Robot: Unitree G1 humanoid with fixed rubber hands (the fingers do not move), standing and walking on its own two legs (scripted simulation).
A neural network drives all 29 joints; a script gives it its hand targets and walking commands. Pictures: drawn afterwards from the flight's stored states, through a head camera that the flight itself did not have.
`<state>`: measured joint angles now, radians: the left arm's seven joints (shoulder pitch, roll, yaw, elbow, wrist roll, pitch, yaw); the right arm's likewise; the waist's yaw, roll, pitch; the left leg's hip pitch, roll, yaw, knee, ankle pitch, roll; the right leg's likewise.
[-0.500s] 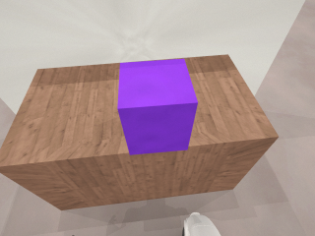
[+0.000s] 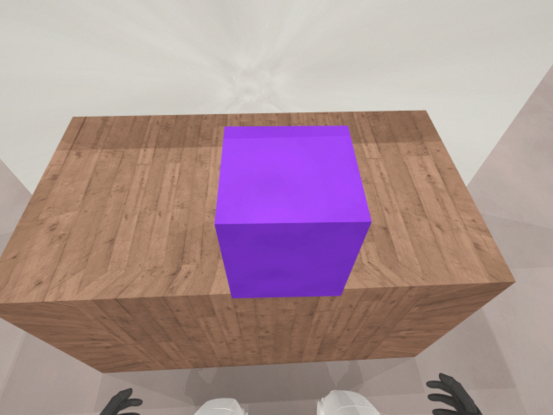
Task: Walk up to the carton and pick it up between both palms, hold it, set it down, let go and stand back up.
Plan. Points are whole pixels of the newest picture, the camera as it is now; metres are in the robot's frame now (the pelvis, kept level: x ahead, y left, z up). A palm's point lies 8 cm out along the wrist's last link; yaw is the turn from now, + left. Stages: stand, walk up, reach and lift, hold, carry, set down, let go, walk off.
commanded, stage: stand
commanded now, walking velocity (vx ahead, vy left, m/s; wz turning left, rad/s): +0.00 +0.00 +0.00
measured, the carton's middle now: (286, 216) +0.43 +0.01 -0.02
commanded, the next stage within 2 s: none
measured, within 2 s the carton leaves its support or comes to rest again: neither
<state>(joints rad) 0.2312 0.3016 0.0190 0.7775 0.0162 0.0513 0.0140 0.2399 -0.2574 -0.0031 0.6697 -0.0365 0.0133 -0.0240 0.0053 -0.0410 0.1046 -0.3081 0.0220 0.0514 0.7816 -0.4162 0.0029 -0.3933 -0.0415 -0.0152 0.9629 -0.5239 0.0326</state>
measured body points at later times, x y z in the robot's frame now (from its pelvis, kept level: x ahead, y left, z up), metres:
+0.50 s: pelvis -0.01 -0.01 +0.01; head +0.02 -0.01 +0.45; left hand +0.11 +0.26 -0.11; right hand +0.12 -0.26 -0.10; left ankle +0.04 +0.12 -0.71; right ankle -0.01 -0.12 -0.69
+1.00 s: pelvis -0.04 -0.01 +0.01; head -0.01 +0.00 +0.46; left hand +0.05 +0.26 -0.11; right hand +0.07 -0.26 -0.10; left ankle -0.02 +0.12 -0.71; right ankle -0.02 -0.11 -0.70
